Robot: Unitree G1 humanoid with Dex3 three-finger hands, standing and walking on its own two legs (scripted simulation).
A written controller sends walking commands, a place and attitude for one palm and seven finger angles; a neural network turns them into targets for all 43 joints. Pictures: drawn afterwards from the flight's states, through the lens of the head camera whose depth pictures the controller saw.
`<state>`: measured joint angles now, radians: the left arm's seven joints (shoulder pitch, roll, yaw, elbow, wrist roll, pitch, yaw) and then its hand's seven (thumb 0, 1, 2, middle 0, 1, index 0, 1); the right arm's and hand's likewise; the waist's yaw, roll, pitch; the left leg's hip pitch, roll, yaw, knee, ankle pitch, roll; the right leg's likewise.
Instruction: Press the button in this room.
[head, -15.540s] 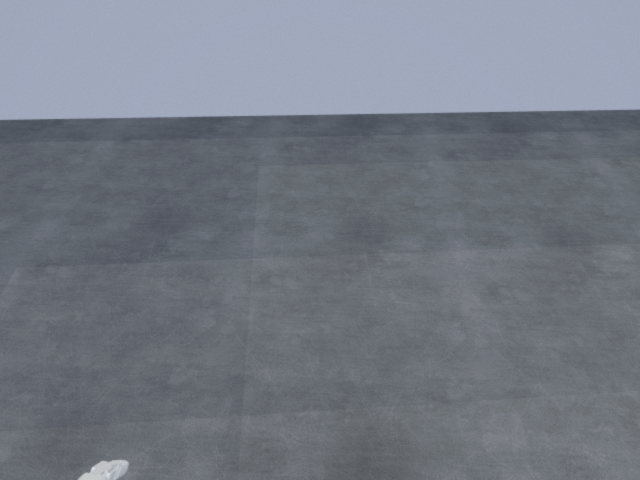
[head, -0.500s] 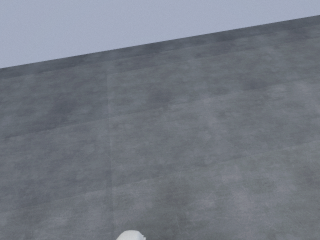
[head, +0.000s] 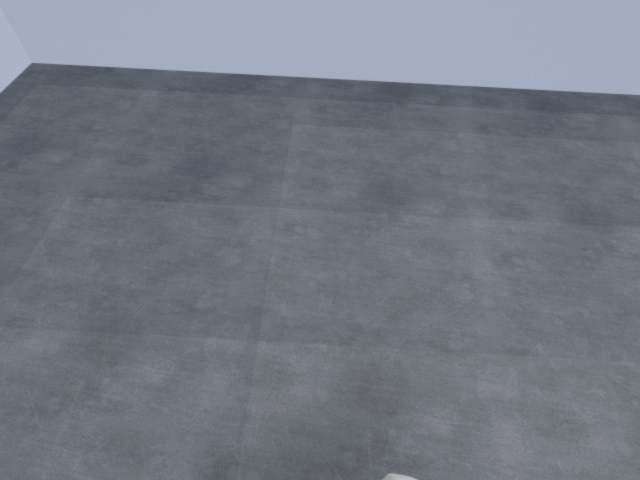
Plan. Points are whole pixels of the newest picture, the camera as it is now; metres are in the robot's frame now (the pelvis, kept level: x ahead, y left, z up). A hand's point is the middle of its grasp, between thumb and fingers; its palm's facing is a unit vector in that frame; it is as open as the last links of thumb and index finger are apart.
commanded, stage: turn or walk to find it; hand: left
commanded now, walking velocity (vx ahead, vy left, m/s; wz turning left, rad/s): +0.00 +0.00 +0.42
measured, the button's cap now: out of the picture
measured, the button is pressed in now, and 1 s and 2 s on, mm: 0 0 0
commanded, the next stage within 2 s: stand and wait in 0.34 s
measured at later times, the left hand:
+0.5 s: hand out of the picture -0.02 +0.16 -0.16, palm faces +0.26 -0.94 -0.24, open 7.4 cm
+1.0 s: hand out of the picture -0.03 +0.21 -0.15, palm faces +0.45 -0.86 -0.26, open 7.4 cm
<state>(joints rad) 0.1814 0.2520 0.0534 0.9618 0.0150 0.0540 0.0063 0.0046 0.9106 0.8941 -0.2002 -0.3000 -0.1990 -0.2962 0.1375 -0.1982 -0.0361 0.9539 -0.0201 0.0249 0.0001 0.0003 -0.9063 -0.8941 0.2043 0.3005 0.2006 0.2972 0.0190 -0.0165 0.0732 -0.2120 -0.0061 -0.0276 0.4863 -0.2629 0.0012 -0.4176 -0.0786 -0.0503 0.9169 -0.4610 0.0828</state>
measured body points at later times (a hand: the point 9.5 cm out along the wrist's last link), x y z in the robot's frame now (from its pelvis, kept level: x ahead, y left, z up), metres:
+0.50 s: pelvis -0.02 -0.04 +0.00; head +0.01 -0.04 +0.45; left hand -0.04 +0.21 -0.14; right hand +0.07 -0.28 -0.16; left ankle -0.09 +0.10 -0.69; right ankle +0.02 -0.12 -0.74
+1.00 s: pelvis -0.05 -0.03 +0.00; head -0.01 -0.02 +0.45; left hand -0.06 +0.25 -0.13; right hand +0.12 -0.22 -0.15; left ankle -0.08 +0.09 -0.74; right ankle +0.01 -0.14 -0.71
